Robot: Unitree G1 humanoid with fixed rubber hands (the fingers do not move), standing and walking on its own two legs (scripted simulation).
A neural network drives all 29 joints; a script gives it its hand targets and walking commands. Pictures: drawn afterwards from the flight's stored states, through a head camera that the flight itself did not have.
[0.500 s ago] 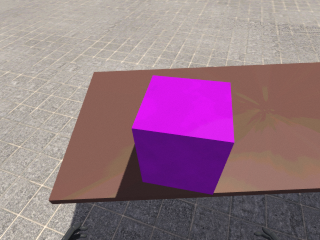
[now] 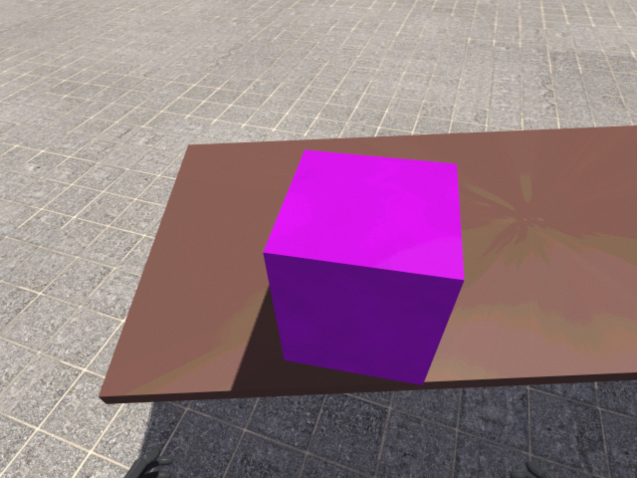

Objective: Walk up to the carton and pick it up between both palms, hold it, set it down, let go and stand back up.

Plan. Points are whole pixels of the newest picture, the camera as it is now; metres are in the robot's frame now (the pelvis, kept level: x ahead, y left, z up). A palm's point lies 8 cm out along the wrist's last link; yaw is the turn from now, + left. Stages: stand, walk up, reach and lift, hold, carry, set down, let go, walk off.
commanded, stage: stand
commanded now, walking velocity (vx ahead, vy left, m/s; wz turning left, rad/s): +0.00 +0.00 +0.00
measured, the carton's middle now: (364, 269) +0.42 -0.03 +0.04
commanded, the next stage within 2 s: walk up in 1.42 s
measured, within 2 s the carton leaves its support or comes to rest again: neither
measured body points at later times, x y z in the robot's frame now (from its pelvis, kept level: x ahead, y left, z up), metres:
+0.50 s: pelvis -0.02 +0.00 +0.00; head -0.02 +0.00 +0.45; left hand +0.12 +0.28 -0.10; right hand +0.11 -0.26 -0.11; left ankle +0.00 +0.12 -0.72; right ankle +0.00 -0.13 -0.72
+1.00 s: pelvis -0.03 +0.00 +0.00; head -0.04 +0.00 +0.45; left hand +0.10 +0.28 -0.10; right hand +0.09 -0.27 -0.11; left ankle +0.00 +0.12 -0.72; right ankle +0.00 -0.13 -0.72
